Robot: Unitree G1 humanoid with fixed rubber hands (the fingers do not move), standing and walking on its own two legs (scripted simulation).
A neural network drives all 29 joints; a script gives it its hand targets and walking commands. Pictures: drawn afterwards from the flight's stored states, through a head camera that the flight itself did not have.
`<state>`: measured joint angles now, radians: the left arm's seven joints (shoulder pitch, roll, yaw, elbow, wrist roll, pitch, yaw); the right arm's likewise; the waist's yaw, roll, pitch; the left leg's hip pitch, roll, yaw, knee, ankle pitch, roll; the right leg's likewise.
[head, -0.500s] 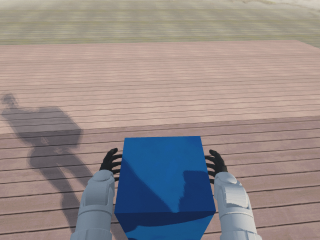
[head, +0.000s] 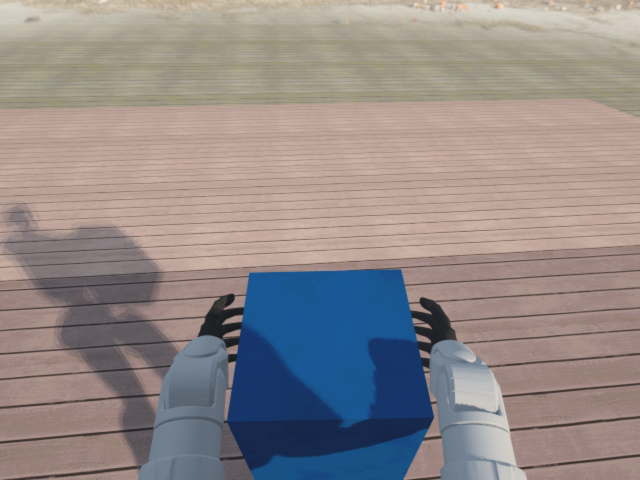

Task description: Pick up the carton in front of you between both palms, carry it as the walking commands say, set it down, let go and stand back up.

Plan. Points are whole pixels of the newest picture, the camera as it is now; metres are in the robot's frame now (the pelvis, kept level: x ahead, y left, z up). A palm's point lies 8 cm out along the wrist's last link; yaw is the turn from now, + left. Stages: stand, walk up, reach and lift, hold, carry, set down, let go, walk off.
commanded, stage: hold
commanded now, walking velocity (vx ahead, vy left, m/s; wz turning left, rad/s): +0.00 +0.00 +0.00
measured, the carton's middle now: (327, 381) +0.28 +0.00 -0.02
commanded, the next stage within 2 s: carry in 1.08 s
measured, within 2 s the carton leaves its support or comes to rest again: neither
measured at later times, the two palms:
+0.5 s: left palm (212, 347) +0.29 +0.15 +0.05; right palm (442, 351) +0.29 -0.15 +0.05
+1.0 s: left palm (212, 348) +0.29 +0.15 +0.05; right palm (442, 352) +0.29 -0.15 +0.05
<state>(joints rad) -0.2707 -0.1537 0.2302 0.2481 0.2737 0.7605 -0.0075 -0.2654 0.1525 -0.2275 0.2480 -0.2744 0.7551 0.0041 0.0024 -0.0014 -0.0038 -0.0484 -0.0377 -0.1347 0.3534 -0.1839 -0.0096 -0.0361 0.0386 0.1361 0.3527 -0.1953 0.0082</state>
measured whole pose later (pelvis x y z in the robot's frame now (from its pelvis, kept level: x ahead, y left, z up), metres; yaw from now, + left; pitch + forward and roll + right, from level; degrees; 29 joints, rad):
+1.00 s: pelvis +0.00 +0.00 +0.00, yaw +0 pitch -7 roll +0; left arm -0.27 -0.15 0.23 0.24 0.28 0.76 -0.01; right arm -0.27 0.15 -0.22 0.24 -0.28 0.76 0.01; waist 0.00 0.00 0.00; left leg -0.05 -0.04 -0.13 0.35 -0.18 -0.01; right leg -0.04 0.04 0.13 0.36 -0.20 0.01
